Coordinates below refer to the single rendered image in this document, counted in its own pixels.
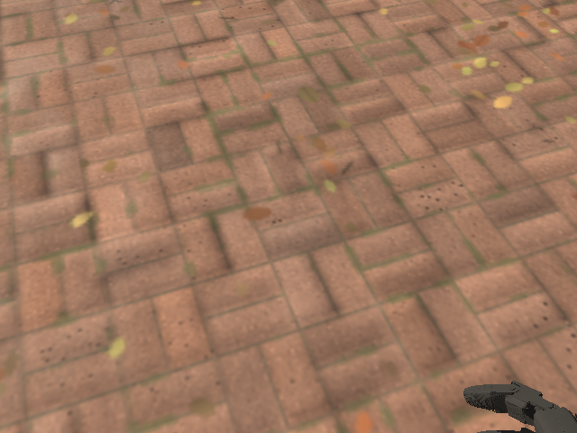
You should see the robot right hand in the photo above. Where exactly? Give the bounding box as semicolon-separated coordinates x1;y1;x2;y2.
463;381;577;433

